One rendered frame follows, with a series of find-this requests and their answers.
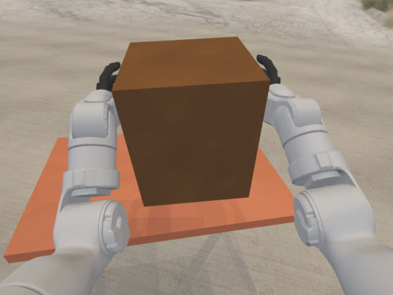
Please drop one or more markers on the left robot upper arm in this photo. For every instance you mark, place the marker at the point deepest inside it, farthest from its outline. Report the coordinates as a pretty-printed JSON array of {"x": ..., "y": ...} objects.
[{"x": 87, "y": 235}]

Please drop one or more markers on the right robot upper arm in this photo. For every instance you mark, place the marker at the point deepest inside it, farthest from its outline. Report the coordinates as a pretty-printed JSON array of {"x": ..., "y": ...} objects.
[{"x": 337, "y": 220}]

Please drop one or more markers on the robot left forearm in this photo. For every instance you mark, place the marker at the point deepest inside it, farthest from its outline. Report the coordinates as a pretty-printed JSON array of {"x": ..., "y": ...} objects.
[{"x": 92, "y": 145}]

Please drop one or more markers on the right robot hand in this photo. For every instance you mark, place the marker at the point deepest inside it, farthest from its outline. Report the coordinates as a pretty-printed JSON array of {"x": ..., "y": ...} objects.
[{"x": 270, "y": 70}]

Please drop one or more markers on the carton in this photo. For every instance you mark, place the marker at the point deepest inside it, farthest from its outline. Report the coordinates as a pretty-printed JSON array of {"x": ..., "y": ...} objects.
[{"x": 191, "y": 112}]

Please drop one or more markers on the robot right forearm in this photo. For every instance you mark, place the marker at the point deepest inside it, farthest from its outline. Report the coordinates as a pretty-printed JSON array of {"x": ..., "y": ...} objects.
[{"x": 313, "y": 160}]

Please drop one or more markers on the left robot hand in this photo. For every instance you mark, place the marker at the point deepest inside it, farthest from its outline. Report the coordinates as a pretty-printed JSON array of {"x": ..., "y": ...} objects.
[{"x": 106, "y": 79}]

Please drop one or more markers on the table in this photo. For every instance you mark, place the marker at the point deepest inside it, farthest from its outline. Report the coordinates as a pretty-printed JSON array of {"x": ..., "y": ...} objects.
[{"x": 270, "y": 202}]

